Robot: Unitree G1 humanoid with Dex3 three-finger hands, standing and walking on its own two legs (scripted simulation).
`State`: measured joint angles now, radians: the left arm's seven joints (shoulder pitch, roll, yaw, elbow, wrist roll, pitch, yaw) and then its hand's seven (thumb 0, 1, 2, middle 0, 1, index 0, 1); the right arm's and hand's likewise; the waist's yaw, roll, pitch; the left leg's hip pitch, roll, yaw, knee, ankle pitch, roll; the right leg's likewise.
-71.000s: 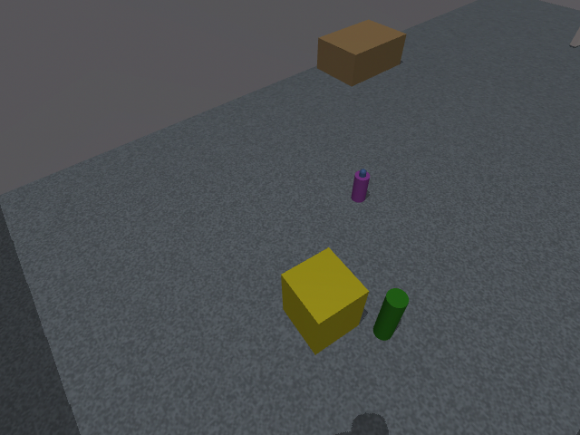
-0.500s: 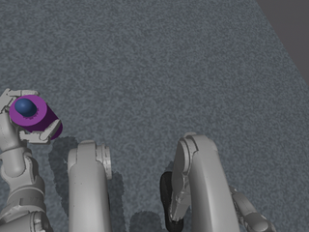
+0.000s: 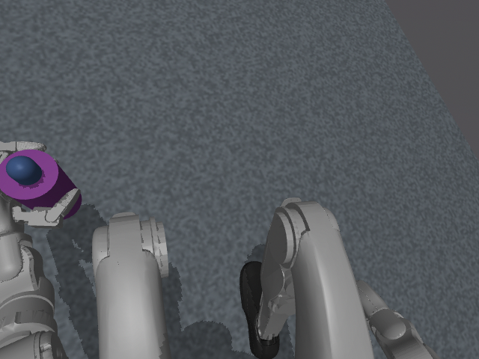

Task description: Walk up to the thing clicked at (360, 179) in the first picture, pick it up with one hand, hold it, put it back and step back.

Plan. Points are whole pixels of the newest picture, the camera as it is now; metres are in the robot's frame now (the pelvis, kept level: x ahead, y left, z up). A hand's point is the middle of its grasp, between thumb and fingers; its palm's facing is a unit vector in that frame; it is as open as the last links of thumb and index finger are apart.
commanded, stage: lower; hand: left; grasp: from the side
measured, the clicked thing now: (42, 186) +0.38 +0.28 -0.10
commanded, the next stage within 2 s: loosen in 1.40 s
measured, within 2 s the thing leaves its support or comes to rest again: rests again in 1.22 s
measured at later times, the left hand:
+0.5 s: hand (50, 190) +0.39 +0.29 -0.16, palm faces +0.36 -0.93 -0.01, open 9.9 cm
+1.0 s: hand (53, 192) +0.39 +0.29 -0.19, palm faces +0.39 -0.92 -0.01, open 9.9 cm
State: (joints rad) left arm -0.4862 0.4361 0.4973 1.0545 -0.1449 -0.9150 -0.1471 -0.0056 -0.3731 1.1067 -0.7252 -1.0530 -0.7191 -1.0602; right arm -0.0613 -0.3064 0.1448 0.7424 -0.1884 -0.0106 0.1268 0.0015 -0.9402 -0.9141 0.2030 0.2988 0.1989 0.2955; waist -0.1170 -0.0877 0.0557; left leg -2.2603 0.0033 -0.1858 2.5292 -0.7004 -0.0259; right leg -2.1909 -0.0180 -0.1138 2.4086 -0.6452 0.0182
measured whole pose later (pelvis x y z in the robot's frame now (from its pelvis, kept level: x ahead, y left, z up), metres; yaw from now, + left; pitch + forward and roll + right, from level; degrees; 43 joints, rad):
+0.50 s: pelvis -0.01 +0.01 -0.02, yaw -3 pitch +17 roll -13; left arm -0.51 0.60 0.56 1.23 -0.13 -1.04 -0.09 -0.01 -0.39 1.13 -0.74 -1.04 -0.73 -1.05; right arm -0.13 -0.34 0.30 0.69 -0.28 -0.01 0.15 0.00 -0.94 -0.91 0.20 0.30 0.20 0.30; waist -0.18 -0.18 0.20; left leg -2.24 0.00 -0.27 2.62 -0.70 -0.02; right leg -2.13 0.01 -0.18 2.43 -0.62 0.04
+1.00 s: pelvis -0.02 +0.02 -0.03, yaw -6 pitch +12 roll -16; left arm -0.51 0.70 0.57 1.33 -0.11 -1.12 -0.01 -0.01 -0.38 1.12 -0.74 -1.04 -0.73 -1.05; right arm -0.16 -0.36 0.40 0.63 -0.33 -0.03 0.17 0.00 -0.92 -0.91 0.21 0.30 0.20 0.30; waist -0.19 -0.25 0.27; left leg -2.22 0.00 -0.33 2.67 -0.69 -0.01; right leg -2.09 0.03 -0.22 2.43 -0.58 0.06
